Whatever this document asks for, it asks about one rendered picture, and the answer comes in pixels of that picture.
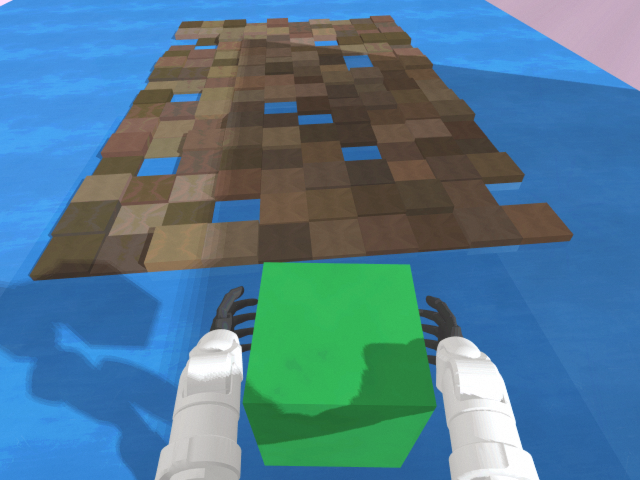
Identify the right robot forearm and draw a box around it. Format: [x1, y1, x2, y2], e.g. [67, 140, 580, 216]
[436, 337, 539, 480]

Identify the left robot forearm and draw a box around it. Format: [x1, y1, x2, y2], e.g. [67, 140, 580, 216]
[155, 329, 243, 480]

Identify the right robot hand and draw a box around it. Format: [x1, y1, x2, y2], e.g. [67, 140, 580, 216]
[418, 296, 464, 365]

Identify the left robot hand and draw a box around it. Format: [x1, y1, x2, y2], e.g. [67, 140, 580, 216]
[210, 286, 258, 352]

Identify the carton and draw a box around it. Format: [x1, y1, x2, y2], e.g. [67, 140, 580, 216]
[243, 262, 437, 468]

